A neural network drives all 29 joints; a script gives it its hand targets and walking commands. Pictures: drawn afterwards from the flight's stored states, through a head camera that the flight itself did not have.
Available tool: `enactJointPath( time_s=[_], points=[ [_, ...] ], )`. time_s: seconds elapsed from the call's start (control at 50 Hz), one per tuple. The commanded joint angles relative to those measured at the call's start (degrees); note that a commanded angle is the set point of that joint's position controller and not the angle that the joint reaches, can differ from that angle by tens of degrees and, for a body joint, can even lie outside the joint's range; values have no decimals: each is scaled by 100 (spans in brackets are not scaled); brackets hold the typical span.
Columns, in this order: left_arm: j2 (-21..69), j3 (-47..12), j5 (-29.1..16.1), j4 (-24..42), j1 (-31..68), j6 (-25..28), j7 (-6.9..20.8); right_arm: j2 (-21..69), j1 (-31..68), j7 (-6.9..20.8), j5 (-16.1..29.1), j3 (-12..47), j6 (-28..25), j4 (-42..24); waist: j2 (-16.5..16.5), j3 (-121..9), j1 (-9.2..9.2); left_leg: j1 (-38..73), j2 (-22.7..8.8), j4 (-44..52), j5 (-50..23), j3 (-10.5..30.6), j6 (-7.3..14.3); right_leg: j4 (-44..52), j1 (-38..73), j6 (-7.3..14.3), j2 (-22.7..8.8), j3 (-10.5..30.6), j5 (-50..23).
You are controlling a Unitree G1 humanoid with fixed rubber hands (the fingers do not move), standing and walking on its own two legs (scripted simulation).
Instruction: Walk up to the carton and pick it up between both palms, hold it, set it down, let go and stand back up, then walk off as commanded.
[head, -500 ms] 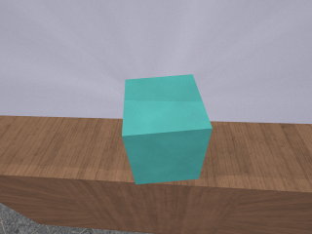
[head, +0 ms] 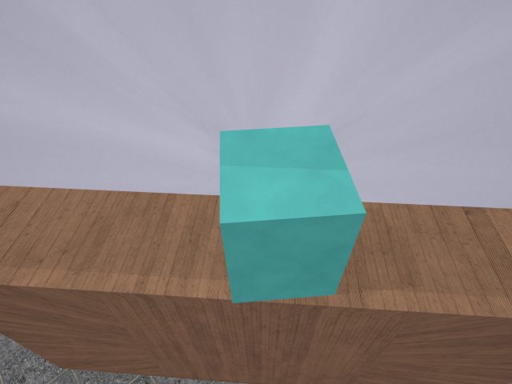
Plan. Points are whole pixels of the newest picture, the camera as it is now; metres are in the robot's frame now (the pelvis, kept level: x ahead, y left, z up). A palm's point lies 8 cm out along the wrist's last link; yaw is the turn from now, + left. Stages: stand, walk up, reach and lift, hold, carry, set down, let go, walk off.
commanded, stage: stand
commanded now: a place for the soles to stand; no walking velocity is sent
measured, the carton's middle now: (279, 216) +0.42 -0.02 +0.02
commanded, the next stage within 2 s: reach and lift in 0.52 s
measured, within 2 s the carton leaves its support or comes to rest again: neither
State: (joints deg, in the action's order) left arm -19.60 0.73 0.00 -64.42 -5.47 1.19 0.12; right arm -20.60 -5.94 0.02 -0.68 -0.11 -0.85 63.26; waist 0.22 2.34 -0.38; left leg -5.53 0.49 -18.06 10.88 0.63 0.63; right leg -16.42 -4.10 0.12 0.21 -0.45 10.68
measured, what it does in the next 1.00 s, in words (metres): stands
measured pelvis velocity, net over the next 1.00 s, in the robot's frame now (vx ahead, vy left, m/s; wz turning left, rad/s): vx -0.01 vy -0.02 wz -0.02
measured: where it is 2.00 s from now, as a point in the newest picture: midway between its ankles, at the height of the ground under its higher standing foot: outside the picture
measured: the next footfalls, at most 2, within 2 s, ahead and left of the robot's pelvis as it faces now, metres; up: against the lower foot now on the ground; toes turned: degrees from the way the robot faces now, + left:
none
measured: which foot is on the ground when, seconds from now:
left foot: down 0.00-1.00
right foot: down 0.00-1.00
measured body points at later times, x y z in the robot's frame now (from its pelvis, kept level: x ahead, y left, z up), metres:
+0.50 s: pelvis +0.00 +0.00 +0.00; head +0.01 +0.00 +0.45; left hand +0.08 +0.31 -0.13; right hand +0.09 -0.30 -0.13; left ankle -0.01 +0.11 -0.75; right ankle -0.02 -0.12 -0.75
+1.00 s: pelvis -0.01 -0.02 -0.01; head +0.00 -0.01 +0.44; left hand +0.17 +0.23 -0.10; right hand +0.12 -0.32 -0.09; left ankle -0.01 +0.11 -0.75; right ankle -0.02 -0.12 -0.75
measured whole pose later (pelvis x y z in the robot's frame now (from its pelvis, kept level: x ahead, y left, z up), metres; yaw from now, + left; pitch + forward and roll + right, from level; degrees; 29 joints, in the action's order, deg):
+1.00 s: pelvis -0.01 -0.02 -0.01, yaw -1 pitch -6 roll +0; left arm -12.2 6.7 6.1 -24.7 -7.2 -26.0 -0.8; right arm -21.2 -9.6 4.3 1.3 -1.7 -3.0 42.5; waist -2.0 6.9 -1.1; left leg -4.9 -1.6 -25.1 14.6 -0.8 -1.2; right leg -25.7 -5.0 1.5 1.7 -0.1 15.2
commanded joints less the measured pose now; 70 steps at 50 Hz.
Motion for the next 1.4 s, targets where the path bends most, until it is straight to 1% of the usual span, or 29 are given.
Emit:
enactJointPath(
  time_s=[0.0,0.1,0.12,0.18,0.26,0.32,0.34,0.38,0.4,0.5,0.52,0.54,0.56,0.6,0.62,0.68,0.7,0.74,0.76,0.84,0.86,0.92,1.02,1.12,1.14,1.18,1.22,1.26,1.38],
  points=[
    [-1205,206,-11,278,211,101,-68,-1106,272,-63,-3,-243,-128,-325,194,-354,26,-106,-787,313,-1046,653,209,169,120,183,-656,513,-765],
    [-1182,177,2,248,161,110,-81,-1125,248,-67,9,-243,-126,-330,185,-464,-6,65,-785,289,-1275,637,204,144,150,169,-666,490,-970],
    [-1170,188,-9,222,206,107,-85,-1108,215,-67,22,-249,-125,-350,100,-470,-24,26,-796,288,-1221,705,211,132,163,166,-636,443,-865],
    [-1131,183,0,218,187,99,-87,-1111,314,-61,17,-241,-119,-352,120,-416,-6,26,-779,296,-1117,691,223,177,90,157,-640,480,-796],
    [-1169,186,0,250,179,109,-79,-1105,226,-69,35,-233,-117,-355,-59,-453,-18,38,-749,293,-1098,679,200,184,93,168,-670,479,-844],
    [-1139,181,-2,225,183,114,-80,-1105,278,-66,29,-221,-119,-357,39,-382,6,-38,-728,246,-1118,669,188,201,99,187,-693,525,-937],
    [-1175,194,0,249,175,118,-83,-1121,226,-62,34,-218,-112,-360,-32,-436,-4,-50,-723,271,-1072,649,186,171,167,168,-689,505,-992],
    [-1187,187,-7,223,142,109,-87,-1107,227,-64,29,-210,-119,-329,30,-358,5,-9,-723,296,-1114,669,173,186,92,154,-681,495,-917],
    [-1197,200,-1,231,131,101,-83,-1123,266,-64,36,-203,-118,-352,-69,-409,14,36,-721,271,-1137,678,183,208,98,157,-687,506,-942],
    [-1178,202,8,243,130,98,-91,-1099,278,-60,23,-208,-113,-367,56,-425,-5,-34,-716,277,-1030,699,172,190,131,175,-682,475,-886],
    [-772,205,-149,2254,2140,-945,-135,-145,2078,115,-565,-806,-782,-619,-338,-135,-188,-900,-69,-542,555,-612,-415,-728,-905,320,-289,-477,620],
    [-768,152,-164,2821,2380,-1423,-270,-383,1833,269,-661,-1047,-731,-602,-228,12,-312,-757,-271,-524,900,-598,-365,-737,-1013,365,-142,-388,855],
    [-625,96,-264,2983,2102,-1853,-307,-524,1570,414,-637,-1079,-656,-715,-268,278,-403,-916,-313,-699,1136,-582,-320,-931,-1107,371,-140,-309,994],
    [-477,92,-1,3415,1597,-2378,-279,-668,1170,468,-504,-1034,-537,-892,-352,-203,-327,-801,-349,-946,744,-585,-289,-1101,-1039,319,-77,-475,401],
    [-508,138,74,3746,1424,-2539,-217,-816,1033,487,-377,-1017,-483,-1101,-277,-714,-286,-417,-309,-1075,296,-595,-266,-1142,-929,269,-26,-496,-80],
    [-335,445,454,4398,450,-2784,-166,-1193,400,524,69,-842,-496,-1323,249,-1782,-183,868,-301,-1463,-2171,-375,-470,-1222,-742,186,194,-603,-1513],
    [-261,523,528,4518,148,-2800,-163,-1258,245,530,150,-773,-531,-1377,374,-1835,-143,1128,-291,-1500,-2759,-307,-564,-1193,-672,156,219,-620,-1768],
    [-190,693,646,4683,-281,-2782,-166,-1363,153,510,232,-670,-629,-1645,413,-1713,-67,1307,-197,-1418,-3287,-248,-592,-1048,-418,95,216,-594,-2133],
    [-233,754,671,4713,-368,-2793,-150,-1383,104,481,226,-667,-634,-1730,297,-1501,-46,1167,-149,-1377,-3142,-283,-553,-1031,-324,47,195,-582,-2262],
    [-255,948,755,4573,-252,-2775,-162,-1090,290,414,182,-478,-601,-2266,-236,-419,121,254,106,-842,-1376,-375,-258,-789,72,-68,50,-306,-2326],
    [-285,1027,791,4542,-213,-2748,-166,-1019,227,411,198,-401,-546,-2381,-374,-262,176,72,140,-700,-1127,-388,-202,-739,174,-96,43,-236,-2336],
    [-258,987,677,4680,132,-2601,-164,-705,202,413,226,-296,-397,-2924,-623,-123,233,-115,182,-405,-403,-489,-77,-505,105,-129,30,-68,-1957],
    [-234,726,382,5095,226,-2282,-192,-361,-167,385,243,-388,-283,-3475,-480,-389,145,147,167,-194,-304,-600,-72,-225,-63,-113,11,-28,-1507],
    [-374,532,29,5762,14,-1998,-253,-80,-542,295,217,-642,-232,-3916,-48,-617,76,505,104,-89,-278,-675,-101,-38,-262,-84,-74,-56,-813],
    [-373,464,-63,5864,-59,-1955,-287,-27,-614,285,202,-712,-221,-3999,28,-585,12,552,74,-65,-248,-678,-120,6,-305,-56,-70,-96,-596],
    [-287,355,-168,5998,-246,-1949,-332,22,-653,289,190,-792,-176,-4120,152,-495,41,547,41,39,-175,-681,-153,66,-378,13,-69,-123,-290],
    [-234,272,-252,6104,-439,-1956,-397,20,-718,307,180,-899,-91,-4307,181,-296,33,527,1,164,21,-621,-169,131,-437,46,-57,-147,-54],
    [-123,192,-319,6201,-548,-1966,-420,-48,-682,326,122,-993,-11,-4464,27,-188,31,449,-49,257,138,-584,-162,157,-428,64,-16,-167,98],
    [182,184,-270,6379,-644,-1913,-572,-245,-620,417,160,-1078,272,-5149,-202,278,82,-489,-279,729,854,-503,46,106,208,47,155,-163,238]
  ],
)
